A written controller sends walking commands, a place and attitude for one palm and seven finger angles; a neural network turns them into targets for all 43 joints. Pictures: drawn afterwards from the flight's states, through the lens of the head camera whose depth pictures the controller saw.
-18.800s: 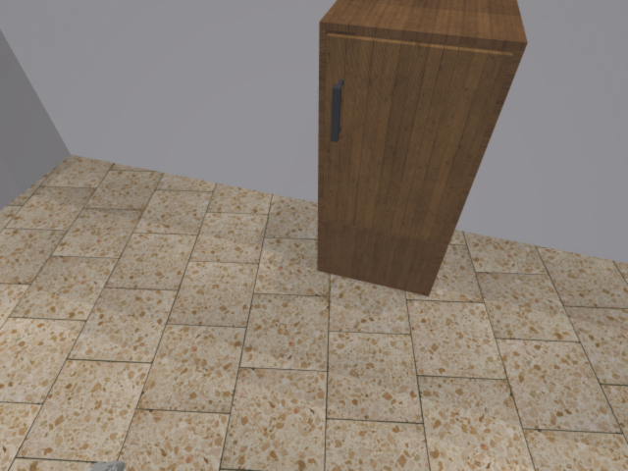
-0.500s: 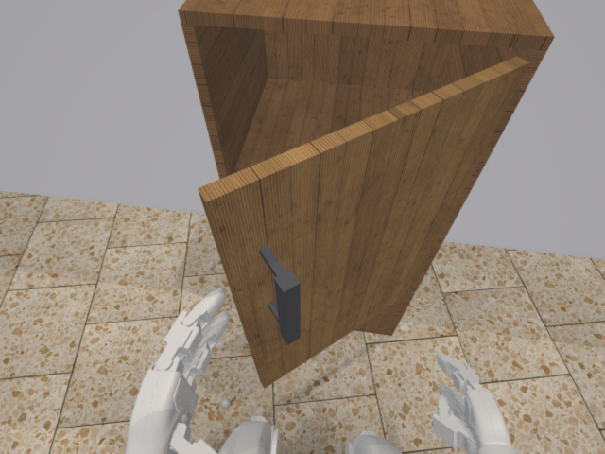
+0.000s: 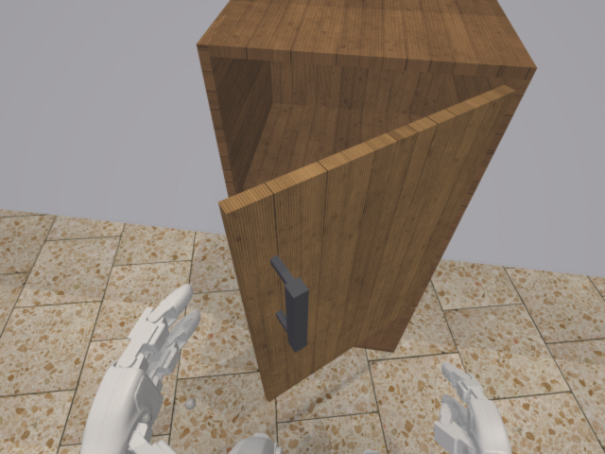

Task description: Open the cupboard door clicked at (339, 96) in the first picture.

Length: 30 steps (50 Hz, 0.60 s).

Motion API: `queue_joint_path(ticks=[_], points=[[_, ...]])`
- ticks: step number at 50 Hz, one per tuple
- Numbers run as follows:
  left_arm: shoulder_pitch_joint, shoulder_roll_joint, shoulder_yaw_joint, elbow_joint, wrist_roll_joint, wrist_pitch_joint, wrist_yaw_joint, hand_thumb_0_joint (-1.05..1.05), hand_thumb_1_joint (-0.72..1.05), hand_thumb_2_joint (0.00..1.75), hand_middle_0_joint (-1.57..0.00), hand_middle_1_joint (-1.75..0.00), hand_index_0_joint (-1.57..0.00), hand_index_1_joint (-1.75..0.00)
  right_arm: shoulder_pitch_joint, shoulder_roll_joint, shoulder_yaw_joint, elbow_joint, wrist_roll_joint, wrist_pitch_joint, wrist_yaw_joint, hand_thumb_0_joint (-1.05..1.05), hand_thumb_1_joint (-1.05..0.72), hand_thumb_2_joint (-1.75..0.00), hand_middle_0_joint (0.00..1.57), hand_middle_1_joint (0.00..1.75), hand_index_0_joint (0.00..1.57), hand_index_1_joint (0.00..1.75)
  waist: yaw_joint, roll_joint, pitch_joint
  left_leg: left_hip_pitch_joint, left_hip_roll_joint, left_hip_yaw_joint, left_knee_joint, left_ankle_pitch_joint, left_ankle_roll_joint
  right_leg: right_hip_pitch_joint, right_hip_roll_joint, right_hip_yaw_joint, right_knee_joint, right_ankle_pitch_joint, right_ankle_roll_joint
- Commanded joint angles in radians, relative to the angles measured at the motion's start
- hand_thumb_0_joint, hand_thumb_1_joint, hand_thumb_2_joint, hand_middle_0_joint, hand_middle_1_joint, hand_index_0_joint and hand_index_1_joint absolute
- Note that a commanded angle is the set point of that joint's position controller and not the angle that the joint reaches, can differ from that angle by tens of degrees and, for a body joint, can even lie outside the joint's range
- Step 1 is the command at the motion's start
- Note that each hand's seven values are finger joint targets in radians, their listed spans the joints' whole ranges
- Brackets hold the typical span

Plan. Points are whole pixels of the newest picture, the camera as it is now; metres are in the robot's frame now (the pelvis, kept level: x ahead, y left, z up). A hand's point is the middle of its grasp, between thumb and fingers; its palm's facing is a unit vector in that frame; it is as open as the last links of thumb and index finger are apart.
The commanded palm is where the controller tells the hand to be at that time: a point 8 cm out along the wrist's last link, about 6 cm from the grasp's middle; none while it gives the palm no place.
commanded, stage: draw the hand back to the body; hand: left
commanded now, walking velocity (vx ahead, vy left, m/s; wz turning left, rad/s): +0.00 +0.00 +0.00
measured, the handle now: (288, 306) +0.29 +0.04 +0.06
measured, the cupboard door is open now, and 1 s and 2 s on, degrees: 40 40 40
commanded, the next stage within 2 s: step back with the hand held close in 1.32 s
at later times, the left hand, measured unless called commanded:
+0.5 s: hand (90, 366) +0.18 +0.21 +0.15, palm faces +0.21 -0.92 -0.32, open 14.3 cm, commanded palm +0.14 +0.26 +0.19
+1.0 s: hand out of the picture +0.21 +0.27 +0.25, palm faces +0.45 -0.80 -0.40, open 8.5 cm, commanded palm +0.16 +0.30 +0.26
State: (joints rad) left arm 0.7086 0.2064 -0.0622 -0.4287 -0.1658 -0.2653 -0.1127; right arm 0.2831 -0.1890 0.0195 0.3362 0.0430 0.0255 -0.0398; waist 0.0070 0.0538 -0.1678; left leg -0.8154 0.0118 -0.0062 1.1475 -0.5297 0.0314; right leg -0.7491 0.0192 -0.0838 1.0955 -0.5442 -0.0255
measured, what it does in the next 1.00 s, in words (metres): rises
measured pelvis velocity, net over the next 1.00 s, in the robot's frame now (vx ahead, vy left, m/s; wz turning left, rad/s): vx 0.03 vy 0.00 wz -0.01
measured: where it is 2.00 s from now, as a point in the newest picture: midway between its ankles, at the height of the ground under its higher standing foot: outside the picture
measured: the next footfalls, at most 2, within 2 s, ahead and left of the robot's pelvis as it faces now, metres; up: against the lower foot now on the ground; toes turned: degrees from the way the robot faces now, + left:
none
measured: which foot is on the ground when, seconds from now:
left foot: down 0.00-1.00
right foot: down 0.00-1.00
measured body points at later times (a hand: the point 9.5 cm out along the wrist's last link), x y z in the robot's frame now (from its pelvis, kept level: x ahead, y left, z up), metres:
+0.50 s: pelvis +0.02 +0.01 +0.05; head +0.00 +0.01 +0.50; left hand +0.16 +0.26 +0.17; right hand +0.20 -0.20 -0.01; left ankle +0.02 +0.10 -0.66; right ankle +0.00 -0.11 -0.66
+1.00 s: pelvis +0.03 +0.00 +0.08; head +0.00 -0.01 +0.53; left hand +0.18 +0.31 +0.27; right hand +0.22 -0.22 +0.01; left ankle +0.02 +0.10 -0.66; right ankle +0.00 -0.11 -0.66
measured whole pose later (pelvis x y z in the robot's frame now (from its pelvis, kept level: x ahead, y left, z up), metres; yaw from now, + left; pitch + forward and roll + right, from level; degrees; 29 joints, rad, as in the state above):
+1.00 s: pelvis +0.03 +0.00 +0.08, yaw -1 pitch -3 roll -1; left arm 0.49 0.38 0.34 -0.46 -0.08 -0.03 0.12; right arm 0.21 -0.24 0.04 0.58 0.02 -0.08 -0.08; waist 0.07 0.05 -0.02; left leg -0.16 -0.01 0.03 0.50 -0.29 0.03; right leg -0.11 0.01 -0.04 0.46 -0.29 -0.01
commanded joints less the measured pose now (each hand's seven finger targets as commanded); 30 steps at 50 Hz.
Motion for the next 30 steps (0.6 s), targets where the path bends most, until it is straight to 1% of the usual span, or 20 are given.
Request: queue_joint_path(ticks=[1, 2, 3, 5, 7, 9, 10, 12, 13, 14, 15, 16, 18, 21, 22, 24, 25, 27, 28, 30], points=[[0.016, 0.066, 0.076, -0.219, -0.046, -0.042, -0.031, 0.0, -0.5, 0.3, -0.15, -0.3, -0.15, -0.3, -0.092, -0.124, -0.05, -0.186, 0.003, -0.075, -0.022, 0.0, -0.9, -0.9, 0.2, 0.3, 0.2, 0.3, -0.017, -0.056, -0.044, 0.13, -0.019, -0.042, -0.233, 0.14, 0.0, 0.085, 0.017, 0.042, -0.255, 0.136, 0.007], [0.009, 0.081, 0.088, -0.237, -0.051, -0.043, -0.035, 0.0, -0.5, 0.3, -0.15, -0.3, -0.15, -0.3, -0.09, -0.128, -0.049, -0.186, 0.005, -0.081, -0.022, 0.0, -0.9, -0.9, 0.2, 0.3, 0.2, 0.3, -0.014, -0.027, -0.046, 0.146, -0.017, -0.045, -0.244, 0.137, -0.001, 0.083, 0.018, 0.039, -0.257, 0.129, 0.005], [0.001, 0.084, 0.094, -0.244, -0.058, -0.043, -0.04, 0.0, -0.5, 0.3, -0.15, -0.3, -0.15, -0.3, -0.088, -0.127, -0.046, -0.183, 0.005, -0.089, -0.022, 0.0, -0.9, -0.9, 0.2, 0.3, 0.2, 0.3, -0.015, -0.024, -0.045, 0.156, -0.017, -0.048, -0.252, 0.134, -0.001, 0.087, 0.019, 0.037, -0.264, 0.125, 0.005], [0.003, 0.109, 0.133, -0.251, -0.068, -0.039, -0.042, 0.0, -0.5, 0.3, -0.15, -0.3, -0.15, -0.3, -0.083, -0.132, -0.047, -0.177, 0.007, -0.099, -0.022, 0.0, -0.9, -0.9, 0.2, 0.3, 0.2, 0.3, -0.004, -0.013, -0.055, 0.179, -0.014, -0.053, -0.271, 0.151, -0.002, 0.109, 0.022, 0.03, -0.268, 0.143, 0.001], [0.007, 0.102, 0.142, -0.257, -0.082, -0.028, -0.051, 0.0, -0.5, 0.3, -0.15, -0.3, -0.15, -0.3, -0.084, -0.131, -0.046, -0.174, 0.011, -0.109, -0.022, 0.0, -0.9, -0.9, 0.2, 0.3, 0.2, 0.3, -0.007, -0.012, -0.048, 0.198, -0.015, -0.052, -0.281, 0.171, -0.002, 0.123, 0.022, 0.028, -0.281, 0.172, 0.003], [0.0, 0.121, 0.165, -0.286, -0.089, -0.018, -0.058, 0.0, -0.43, 0.33, -0.15, -0.3, -0.15, -0.3, -0.084, -0.135, -0.046, -0.169, 0.014, -0.12, -0.022, 0.0, -0.9, -0.9, 0.2, 0.3, 0.2, 0.3, -0.005, 0.0, -0.064, 0.228, -0.012, -0.056, -0.297, 0.194, -0.003, 0.138, 0.025, 0.019, -0.283, 0.198, 0.004], [0.0, 0.136, 0.182, -0.285, -0.092, -0.006, -0.062, 0.0, -0.4, 0.34, -0.15, -0.3, -0.15, -0.3, -0.088, -0.136, -0.045, -0.164, 0.014, -0.124, -0.02, 0.0, -0.9, -0.9, 0.2, 0.3, 0.2, 0.3, 0.005, 0.024, -0.07, 0.235, -0.013, -0.057, -0.304, 0.215, -0.004, 0.157, 0.024, 0.018, -0.283, 0.218, 0.0], [0.012, 0.133, 0.196, -0.276, -0.103, 0.017, -0.074, 0.0, -0.32, 0.37, -0.16, -0.3, -0.16, -0.3, -0.089, -0.135, -0.043, -0.155, 0.02, -0.133, -0.019, 0.0, -0.9, -0.9, 0.2, 0.3, 0.2, 0.3, 0.002, 0.01, -0.047, 0.253, -0.009, -0.058, -0.319, 0.246, -0.006, 0.166, 0.026, 0.007, -0.292, 0.253, 0.003], [0.055, 0.267, 0.24, -0.352, 0.035, 0.087, 0.064, 0.0, -0.29, 0.39, -0.16, -0.3, -0.16, -0.3, -0.086, -0.126, -0.045, -0.171, 0.01, -0.109, -0.056, 0.0, -0.9, -0.9, 0.2, 0.3, 0.2, 0.3, 0.072, 0.019, -0.074, 0.275, 0.012, -0.047, -0.375, 0.263, -0.009, 0.218, -0.002, 0.075, -0.349, 0.262, -0.013], [0.091, 0.175, 0.191, -0.353, 0.05, 0.135, 0.121, 0.0, -0.26, 0.4, -0.16, -0.3, -0.16, -0.3, -0.083, -0.109, -0.032, -0.171, 0.004, -0.1, -0.067, 0.0, -0.9, -0.9, 0.2, 0.3, 0.2, 0.3, 0.041, 0.029, -0.027, 0.287, 0.006, -0.039, -0.388, 0.253, -0.011, 0.22, -0.007, 0.066, -0.37, 0.256, -0.01], [0.071, 0.165, 0.19, -0.331, 0.069, 0.173, 0.157, 0.0, -0.22, 0.42, -0.16, -0.3, -0.16, -0.3, -0.079, -0.111, -0.029, -0.152, 0.001, -0.093, -0.072, 0.0, -0.9, -0.9, 0.2, 0.3, 0.2, 0.3, 0.039, 0.017, 0.003, 0.291, 0.01, -0.045, -0.402, 0.254, -0.01, 0.233, -0.006, 0.057, -0.387, 0.261, -0.01], [0.079, 0.156, 0.18, -0.313, 0.08, 0.198, 0.18, 0.0, -0.18, 0.43, -0.16, -0.3, -0.16, -0.3, -0.082, -0.111, -0.026, -0.144, 0.0, -0.086, -0.076, 0.0, -0.9, -0.9, 0.2, 0.3, 0.2, 0.3, 0.028, 0.003, 0.028, 0.303, 0.015, -0.043, -0.41, 0.257, -0.009, 0.239, -0.008, 0.053, -0.399, 0.26, -0.006], [0.023, 0.178, 0.191, -0.339, 0.097, 0.219, 0.212, 0.0, -0.12, 0.47, -0.16, -0.3, -0.16, -0.3, -0.088, -0.121, -0.021, -0.136, -0.003, -0.082, -0.082, 0.0, -0.9, -0.9, 0.2, 0.3, 0.2, 0.3, 0.021, -0.03, 0.035, 0.346, 0.018, -0.047, -0.435, 0.256, -0.005, 0.256, -0.008, 0.049, -0.433, 0.258, -0.002], [-0.05, 0.212, 0.218, -0.354, 0.112, 0.23, 0.245, 0.0, -0.01, 0.51, -0.17, -0.3, -0.17, -0.3, -0.097, -0.129, -0.009, -0.111, -0.009, -0.1, -0.091, 0.0, -0.9, -0.9, 0.2, 0.3, 0.2, 0.3, 0.021, 0.003, 0.041, 0.406, 0.018, -0.057, -0.488, 0.254, -0.003, 0.3, -0.014, 0.047, -0.472, 0.256, -0.003], [-0.059, 0.209, 0.217, -0.357, 0.116, 0.232, 0.25, 0.0, 0.02, 0.52, -0.17, -0.3, -0.17, -0.3, -0.099, -0.129, -0.006, -0.104, -0.01, -0.108, -0.091, 0.0, -0.9, -0.9, 0.2, 0.3, 0.2, 0.3, 0.023, 0.018, 0.047, 0.429, 0.02, -0.061, -0.506, 0.254, -0.004, 0.307, -0.015, 0.046, -0.483, 0.252, -0.003], [-0.089, 0.213, 0.23, -0.349, 0.117, 0.233, 0.257, 0.0, 0.09, 0.55, -0.17, -0.3, -0.17, -0.3, -0.107, -0.131, -0.001, -0.083, -0.012, -0.122, -0.09, 0.0, -0.9, -0.9, 0.2, 0.3, 0.2, 0.3, 0.023, 0.015, 0.066, 0.456, 0.022, -0.073, -0.546, 0.247, -0.006, 0.336, -0.015, 0.044, -0.509, 0.252, -0.003], [-0.108, 0.241, 0.263, -0.346, 0.12, 0.23, 0.263, 0.0, 0.13, 0.57, -0.17, -0.3, -0.17, -0.3, -0.114, -0.136, -0.003, -0.069, -0.012, -0.132, -0.091, 0.0, -0.9, -0.9, 0.2, 0.3, 0.2, 0.3, 0.032, 0.012, 0.049, 0.48, 0.023, -0.076, -0.56, 0.274, -0.006, 0.365, -0.016, 0.045, -0.518, 0.272, -0.004], [-0.096, 0.227, 0.269, -0.327, 0.118, 0.23, 0.263, 0.0, 0.2, 0.6, -0.18, -0.3, -0.18, -0.3, -0.122, -0.131, 0.002, -0.047, -0.015, -0.144, -0.085, 0.0, -0.9, -0.9, 0.2, 0.3, 0.2, 0.3, 0.034, 0.027, 0.068, 0.511, 0.026, -0.077, -0.59, 0.325, -0.013, 0.396, -0.017, 0.043, -0.534, 0.301, -0.004], [-0.102, 0.229, 0.279, -0.317, 0.115, 0.232, 0.262, 0.0, 0.23, 0.62, -0.18, -0.3, -0.18, -0.3, -0.127, -0.132, 0.001, -0.038, -0.015, -0.147, -0.083, 0.0, -0.9, -0.9, 0.2, 0.3, 0.2, 0.3, 0.035, 0.013, 0.082, 0.52, 0.025, -0.069, -0.598, 0.336, -0.012, 0.409, -0.016, 0.043, -0.55, 0.315, -0.002], [-0.127, 0.253, 0.319, -0.3, 0.115, 0.225, 0.262, 0.0, 0.31, 0.64, -0.18, -0.3, -0.18, -0.3, -0.14, -0.138, -0.002, -0.015, -0.018, -0.155, -0.078, 0.0, -0.9, -0.9, 0.2, 0.3, 0.2, 0.3, 0.042, 0.005, 0.078, 0.546, 0.028, -0.07, -0.627, 0.374, -0.016, 0.453, -0.015, 0.041, -0.572, 0.34, -0.004]])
